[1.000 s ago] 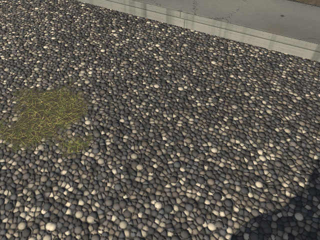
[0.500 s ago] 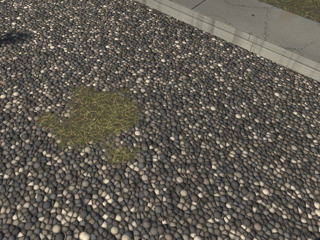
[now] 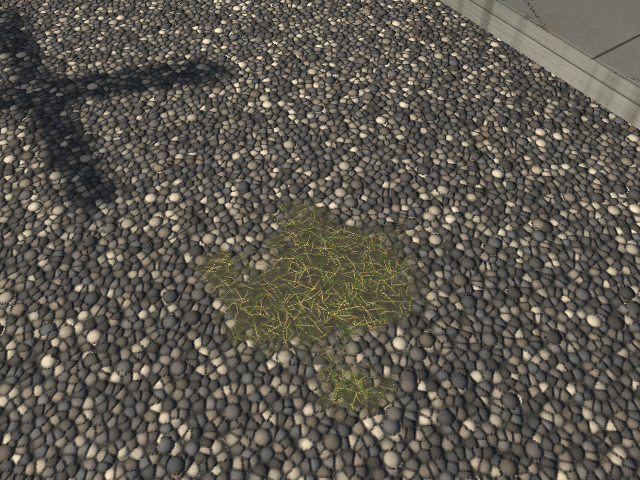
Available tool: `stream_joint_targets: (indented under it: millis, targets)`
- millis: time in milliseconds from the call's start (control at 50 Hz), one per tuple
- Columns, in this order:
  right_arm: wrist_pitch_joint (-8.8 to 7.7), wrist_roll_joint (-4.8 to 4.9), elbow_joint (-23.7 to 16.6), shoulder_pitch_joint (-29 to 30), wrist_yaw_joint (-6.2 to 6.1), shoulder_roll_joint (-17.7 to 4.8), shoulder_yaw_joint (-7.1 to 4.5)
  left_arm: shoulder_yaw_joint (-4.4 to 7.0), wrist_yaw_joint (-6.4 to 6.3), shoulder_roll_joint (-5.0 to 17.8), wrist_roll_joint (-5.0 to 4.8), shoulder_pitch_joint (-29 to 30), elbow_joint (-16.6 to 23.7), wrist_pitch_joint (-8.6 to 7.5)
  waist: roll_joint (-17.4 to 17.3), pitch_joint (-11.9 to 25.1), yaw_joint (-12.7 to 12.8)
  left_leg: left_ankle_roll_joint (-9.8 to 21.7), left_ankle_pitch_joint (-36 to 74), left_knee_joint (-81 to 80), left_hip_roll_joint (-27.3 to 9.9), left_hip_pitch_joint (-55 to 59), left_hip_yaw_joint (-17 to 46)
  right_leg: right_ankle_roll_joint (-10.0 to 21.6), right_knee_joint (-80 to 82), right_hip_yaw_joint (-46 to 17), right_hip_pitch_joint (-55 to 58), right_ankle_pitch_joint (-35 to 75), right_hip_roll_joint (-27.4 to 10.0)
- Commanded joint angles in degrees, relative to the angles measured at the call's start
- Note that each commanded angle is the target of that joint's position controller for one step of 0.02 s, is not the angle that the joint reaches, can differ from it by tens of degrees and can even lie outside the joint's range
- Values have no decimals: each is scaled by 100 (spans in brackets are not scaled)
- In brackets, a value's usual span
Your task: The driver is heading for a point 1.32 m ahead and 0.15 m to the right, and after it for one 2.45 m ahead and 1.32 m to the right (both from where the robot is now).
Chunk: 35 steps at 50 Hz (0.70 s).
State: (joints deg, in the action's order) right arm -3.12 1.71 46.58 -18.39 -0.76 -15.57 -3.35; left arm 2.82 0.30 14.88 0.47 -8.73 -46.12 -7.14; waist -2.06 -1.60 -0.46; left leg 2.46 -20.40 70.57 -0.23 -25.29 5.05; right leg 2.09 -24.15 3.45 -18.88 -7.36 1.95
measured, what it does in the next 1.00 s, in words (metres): walks ahead: left foot, then right foot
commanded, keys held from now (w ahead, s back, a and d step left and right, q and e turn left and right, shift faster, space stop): w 1.00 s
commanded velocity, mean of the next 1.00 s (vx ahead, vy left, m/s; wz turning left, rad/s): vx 0.50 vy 0.00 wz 0.13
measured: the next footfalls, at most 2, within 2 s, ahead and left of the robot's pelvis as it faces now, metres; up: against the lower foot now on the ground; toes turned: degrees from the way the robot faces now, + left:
left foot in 0.36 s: +0.34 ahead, +0.18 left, +0.00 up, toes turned +7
right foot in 0.90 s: +0.67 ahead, -0.03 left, +0.00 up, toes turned +2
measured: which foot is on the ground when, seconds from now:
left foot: up 0.00-0.34, down 0.36-0.90, up 0.92-1.00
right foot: down 0.00-0.38, up 0.40-0.88, down 0.90-1.00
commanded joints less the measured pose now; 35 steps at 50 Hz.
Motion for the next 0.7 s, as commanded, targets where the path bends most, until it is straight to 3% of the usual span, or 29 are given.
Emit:
stream_joint_targets:
  millis: [20,80,140,200,260,300,320,340,360,380,400,420,440,460,480,520,560,620,700]
  targets:
    - [7,11,-443,-209,23,-150,-67,122,47,458,11,-254,75,-79,612,262,3,14,302,-82,-652,-960,174,996,1544,-1573,881,12,-1569]
    - [31,-72,-655,185,9,-60,-3,202,87,700,-41,-461,-138,-136,451,54,5,-31,652,-899,-714,-1293,190,1214,1801,-1192,835,494,-1668]
    - [-61,-119,-813,699,93,-103,50,228,71,854,-88,-516,-214,-74,407,25,96,-52,1556,-1998,-755,-1352,-30,1139,1817,-741,1040,818,-1552]
    - [-139,-91,-972,1351,188,-82,106,227,60,990,-157,-757,-303,15,473,-68,341,-90,2048,-2955,-595,-946,-430,958,1681,-379,1016,789,-1401]
    - [-151,-34,-1198,1793,255,-202,94,232,68,1110,-218,-1099,-473,116,592,-166,460,-8,1730,-3471,-495,-901,-513,856,1501,-477,1473,583,-1646]
    - [-170,-42,-1272,1792,288,-325,53,241,58,1176,-249,-1132,-540,200,678,-146,347,148,1337,-3768,-369,-679,-617,761,1209,-519,1755,818,-1801]
    - [-180,-66,-1206,1475,288,-421,-9,237,46,1210,-258,-1037,-543,241,698,17,92,250,1340,-4012,-209,-126,-760,659,803,-411,1749,1449,-1751]
    - [-178,-101,-979,774,261,-639,-145,199,35,1132,-242,-1036,-553,269,608,435,-257,380,1377,-4181,6,888,-907,512,-101,-155,1608,2312,-1499]
    - [-161,-117,-723,-257,196,-1018,-320,103,9,906,-154,-1028,-482,259,345,1096,-696,617,1464,-4082,-368,2399,-429,270,-1520,144,830,2060,-1193]
    - [-116,-225,-655,-905,131,-1719,-461,-92,30,311,-37,-1377,-246,153,-1091,1755,-614,1422,942,-4473,-1897,4359,2163,-147,-3874,343,-1445,-369,-347]
    - [-142,-156,-633,-1073,160,-1448,-376,-85,51,441,-119,-1454,-325,4,-1251,2313,-620,1804,606,-5300,-2367,4624,3855,-113,-4927,-627,-2279,-2519,-107]
    - [-176,-153,-657,-698,194,-1074,-250,48,86,873,-297,-1085,-220,-47,-825,1545,-535,1534,623,-5303,-2171,4074,3062,-15,-5273,-783,-2807,-2200,-468]
    - [-186,-129,-723,-270,211,-833,-181,44,79,861,-298,-751,-136,-49,-564,1053,-386,1328,1012,-5330,-1891,3320,2168,46,-5070,-660,-2755,-1660,-743]
    - [-189,-140,-763,127,238,-650,-129,53,50,782,-203,-596,-138,-14,-241,726,-203,1196,1371,-5498,-1617,2603,1592,27,-4712,-625,-2504,-1238,-930]
    - [-215,-162,-789,364,259,-481,-84,86,33,745,-144,-640,-161,64,-286,550,-9,1091,1672,-5707,-1398,2089,1183,8,-4382,-676,-2143,-939,-1078]
    - [-296,-176,-710,421,269,-491,-104,59,39,519,-127,-803,-216,215,-311,484,177,1150,2095,-6027,-1272,1638,807,-74,-4157,-634,-1742,-584,-1085]
    - [-355,-181,-570,280,234,-588,-139,63,9,466,-93,-623,-142,291,-165,318,214,1198,2478,-6185,-1231,1599,496,-153,-3764,-641,-1943,-198,-1073]
    - [-317,-156,-355,-33,137,-642,-155,42,16,374,-54,-19,56,281,-91,97,59,1115,2560,-6293,-1173,1817,193,-228,-2717,-631,-2291,607,-1027]
    - [-270,-122,-137,-329,62,-796,-182,-17,105,273,-98,750,259,220,-140,-125,-216,956,2122,-6380,-1104,1959,-97,-193,-1439,-431,-2068,1410,-800]
Velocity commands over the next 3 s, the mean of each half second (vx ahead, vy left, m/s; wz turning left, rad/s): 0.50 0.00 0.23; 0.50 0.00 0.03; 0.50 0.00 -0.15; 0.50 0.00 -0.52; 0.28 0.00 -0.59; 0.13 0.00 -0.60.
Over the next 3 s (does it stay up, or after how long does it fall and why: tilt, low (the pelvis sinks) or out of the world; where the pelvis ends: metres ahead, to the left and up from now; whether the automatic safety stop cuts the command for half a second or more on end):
stays up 1.29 -0.10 0.00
